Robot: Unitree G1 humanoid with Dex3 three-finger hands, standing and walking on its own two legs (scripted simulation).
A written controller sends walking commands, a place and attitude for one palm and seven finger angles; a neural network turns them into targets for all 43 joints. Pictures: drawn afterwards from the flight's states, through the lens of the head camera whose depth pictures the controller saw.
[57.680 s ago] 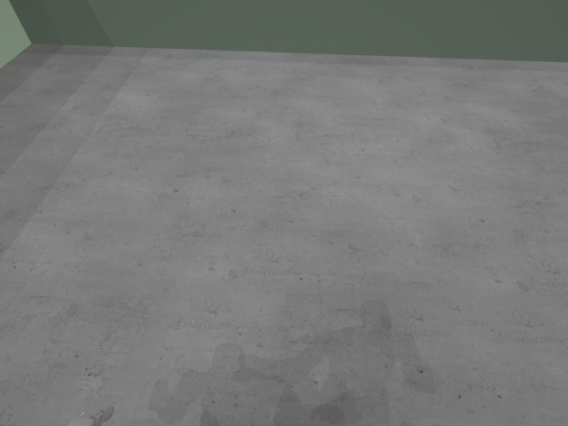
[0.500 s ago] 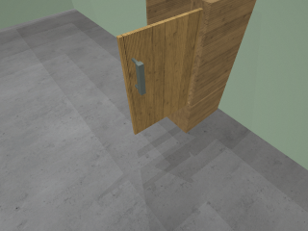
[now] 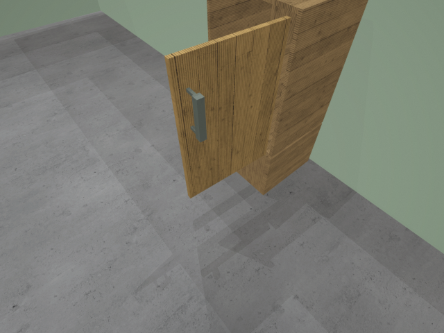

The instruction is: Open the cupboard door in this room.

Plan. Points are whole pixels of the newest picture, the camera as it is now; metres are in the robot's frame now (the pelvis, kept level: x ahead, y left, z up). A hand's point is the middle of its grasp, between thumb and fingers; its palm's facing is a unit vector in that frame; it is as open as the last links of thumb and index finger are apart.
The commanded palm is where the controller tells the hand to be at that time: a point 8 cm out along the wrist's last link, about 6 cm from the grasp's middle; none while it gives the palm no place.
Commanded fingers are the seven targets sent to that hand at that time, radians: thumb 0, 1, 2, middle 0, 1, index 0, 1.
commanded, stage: look to check the result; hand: left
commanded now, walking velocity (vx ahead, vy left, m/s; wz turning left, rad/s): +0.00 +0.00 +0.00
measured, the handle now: (195, 115) +0.66 +0.11 -0.01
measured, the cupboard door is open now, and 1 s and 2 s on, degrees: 86 86 86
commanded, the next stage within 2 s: stand and wait in 0.54 s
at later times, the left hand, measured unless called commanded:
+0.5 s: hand out of the picture +0.04 +0.19 -0.17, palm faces +0.02 -0.97 -0.24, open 7.4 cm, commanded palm none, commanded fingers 0.00 0.90 0.90 -0.20 -0.30 -0.20 -0.30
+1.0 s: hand out of the picture +0.07 +0.20 -0.16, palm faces +0.00 -0.96 -0.27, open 7.4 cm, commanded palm none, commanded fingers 0.00 0.90 0.90 -0.20 -0.30 -0.20 -0.30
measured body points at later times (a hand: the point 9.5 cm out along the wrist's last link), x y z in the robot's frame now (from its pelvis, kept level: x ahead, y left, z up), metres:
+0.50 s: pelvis +0.02 +0.00 +0.00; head +0.04 -0.01 +0.45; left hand +0.04 +0.24 -0.15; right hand +0.05 -0.24 -0.16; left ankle +0.02 +0.12 -0.74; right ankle -0.01 -0.11 -0.74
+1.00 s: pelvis +0.03 -0.01 +0.00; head +0.04 -0.02 +0.45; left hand +0.07 +0.25 -0.14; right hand +0.06 -0.27 -0.15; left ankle +0.02 +0.12 -0.74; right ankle -0.01 -0.11 -0.74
